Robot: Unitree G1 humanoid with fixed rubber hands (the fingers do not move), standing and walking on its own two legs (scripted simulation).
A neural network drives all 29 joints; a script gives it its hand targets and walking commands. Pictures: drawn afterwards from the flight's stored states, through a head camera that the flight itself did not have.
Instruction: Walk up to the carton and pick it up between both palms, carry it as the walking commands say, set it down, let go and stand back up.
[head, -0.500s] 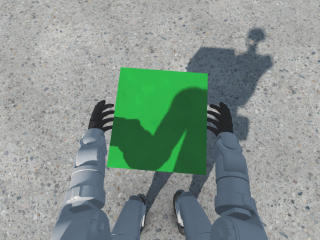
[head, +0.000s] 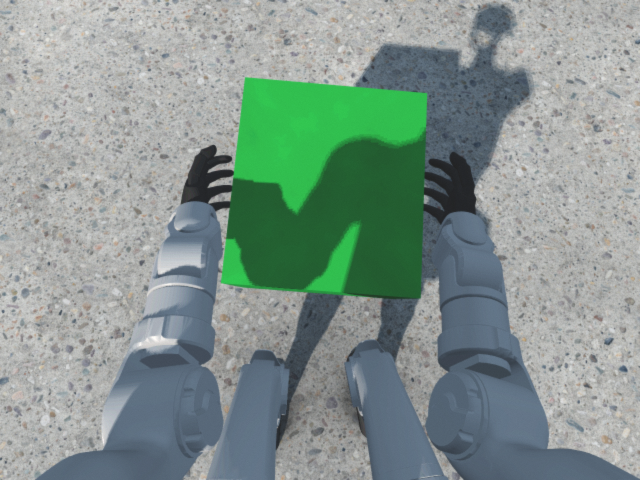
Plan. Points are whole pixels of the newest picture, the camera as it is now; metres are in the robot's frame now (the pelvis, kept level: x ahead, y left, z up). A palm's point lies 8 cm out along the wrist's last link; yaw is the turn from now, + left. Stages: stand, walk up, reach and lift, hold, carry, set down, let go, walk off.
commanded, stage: set down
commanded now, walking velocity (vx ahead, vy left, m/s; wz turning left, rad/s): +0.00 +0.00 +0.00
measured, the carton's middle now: (326, 200) +0.47 -0.03 -0.15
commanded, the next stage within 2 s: none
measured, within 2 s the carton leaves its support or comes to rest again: neither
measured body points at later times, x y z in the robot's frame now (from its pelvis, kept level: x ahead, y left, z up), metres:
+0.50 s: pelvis -0.02 -0.02 -0.07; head +0.24 -0.02 +0.30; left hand +0.47 +0.14 -0.16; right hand +0.44 -0.19 -0.16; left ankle +0.07 +0.12 -0.59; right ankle +0.09 -0.13 -0.59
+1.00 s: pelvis -0.03 -0.01 -0.14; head +0.27 +0.00 +0.20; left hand +0.49 +0.15 -0.25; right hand +0.46 -0.18 -0.25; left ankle +0.07 +0.12 -0.59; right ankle +0.09 -0.13 -0.59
